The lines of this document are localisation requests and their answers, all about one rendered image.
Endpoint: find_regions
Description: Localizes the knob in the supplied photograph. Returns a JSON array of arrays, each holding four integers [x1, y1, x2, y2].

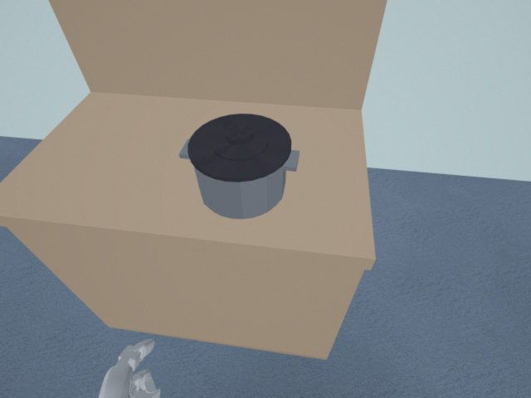
[[225, 123, 253, 145]]

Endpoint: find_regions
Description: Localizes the robot left hand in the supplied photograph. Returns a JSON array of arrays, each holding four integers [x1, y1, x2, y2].
[[99, 339, 161, 398]]

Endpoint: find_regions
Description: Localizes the pot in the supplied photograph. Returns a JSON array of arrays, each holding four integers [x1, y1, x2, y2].
[[179, 138, 300, 219]]

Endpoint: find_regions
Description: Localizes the lid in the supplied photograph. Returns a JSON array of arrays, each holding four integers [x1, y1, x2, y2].
[[188, 114, 291, 182]]

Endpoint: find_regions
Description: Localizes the table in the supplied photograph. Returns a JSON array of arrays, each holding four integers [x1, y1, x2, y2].
[[0, 0, 387, 360]]

